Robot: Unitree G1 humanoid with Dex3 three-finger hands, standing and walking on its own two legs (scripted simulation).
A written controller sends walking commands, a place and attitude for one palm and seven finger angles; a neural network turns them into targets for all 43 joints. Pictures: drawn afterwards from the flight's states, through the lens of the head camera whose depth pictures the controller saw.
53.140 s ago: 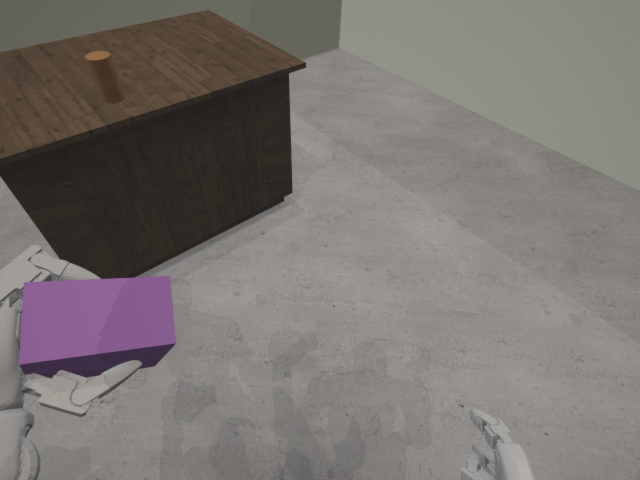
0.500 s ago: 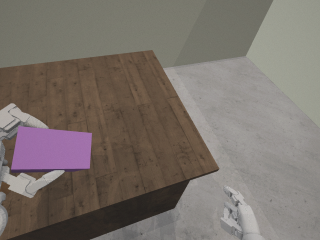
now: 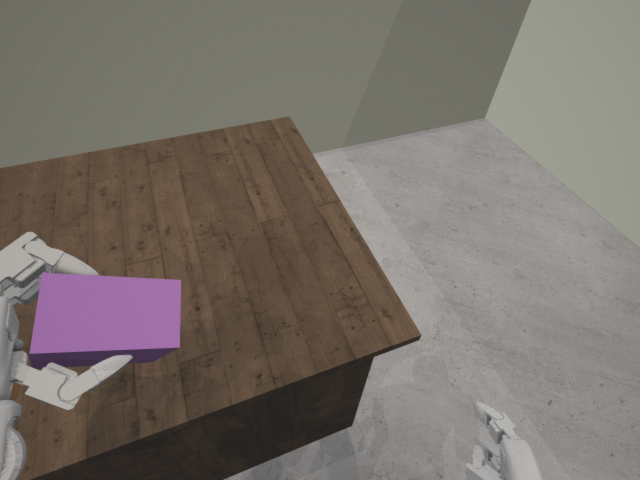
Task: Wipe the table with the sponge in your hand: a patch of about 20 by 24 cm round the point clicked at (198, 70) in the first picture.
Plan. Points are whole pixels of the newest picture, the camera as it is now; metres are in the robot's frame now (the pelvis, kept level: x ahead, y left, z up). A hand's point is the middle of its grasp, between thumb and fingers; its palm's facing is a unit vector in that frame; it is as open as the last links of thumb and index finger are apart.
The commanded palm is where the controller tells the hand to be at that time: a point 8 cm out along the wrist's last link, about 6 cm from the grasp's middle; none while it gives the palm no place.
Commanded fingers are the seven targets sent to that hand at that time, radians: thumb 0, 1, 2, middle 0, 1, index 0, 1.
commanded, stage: come to a stop and stand still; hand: left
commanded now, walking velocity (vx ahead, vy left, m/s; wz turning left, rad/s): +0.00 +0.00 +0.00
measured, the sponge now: (125, 324) +0.23 +0.21 +0.13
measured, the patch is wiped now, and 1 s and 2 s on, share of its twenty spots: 0.00 0.00 0.00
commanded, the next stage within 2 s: look again from close up in 1.00 s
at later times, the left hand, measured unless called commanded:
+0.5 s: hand (27, 244) +0.26 +0.29 +0.21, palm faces +0.50 -0.75 -0.43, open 10.3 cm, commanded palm +0.17 +0.27 +0.17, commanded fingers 0.00 0.10 1.30 -1.20 -1.60 -1.20 -1.60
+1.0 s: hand (65, 295) +0.24 +0.26 +0.17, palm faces +0.35 -0.84 -0.41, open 10.3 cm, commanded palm +0.18 +0.30 +0.17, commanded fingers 0.00 0.10 1.30 -1.20 -1.60 -1.20 -1.60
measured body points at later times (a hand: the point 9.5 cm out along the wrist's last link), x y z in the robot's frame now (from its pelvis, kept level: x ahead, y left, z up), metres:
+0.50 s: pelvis +0.00 -0.01 +0.00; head +0.05 +0.01 +0.44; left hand +0.23 +0.33 +0.23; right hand +0.19 -0.23 -0.08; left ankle +0.03 +0.08 -0.74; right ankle +0.01 -0.13 -0.74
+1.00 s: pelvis +0.02 +0.02 +0.00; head +0.05 +0.03 +0.45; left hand +0.21 +0.30 +0.19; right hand +0.20 -0.20 -0.07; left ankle +0.03 +0.08 -0.74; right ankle +0.01 -0.13 -0.74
